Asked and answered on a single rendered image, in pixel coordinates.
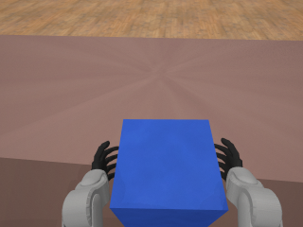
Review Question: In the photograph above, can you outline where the robot right forearm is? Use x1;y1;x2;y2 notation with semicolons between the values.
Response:
225;166;283;227

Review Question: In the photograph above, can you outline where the robot right hand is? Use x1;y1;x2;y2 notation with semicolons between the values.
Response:
214;138;243;182

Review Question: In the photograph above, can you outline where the robot left hand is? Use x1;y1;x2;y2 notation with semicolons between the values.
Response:
91;141;119;182

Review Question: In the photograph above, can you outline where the carton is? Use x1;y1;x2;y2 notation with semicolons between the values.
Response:
109;119;229;227

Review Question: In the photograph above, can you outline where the robot left forearm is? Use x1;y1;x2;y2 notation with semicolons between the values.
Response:
62;169;111;227

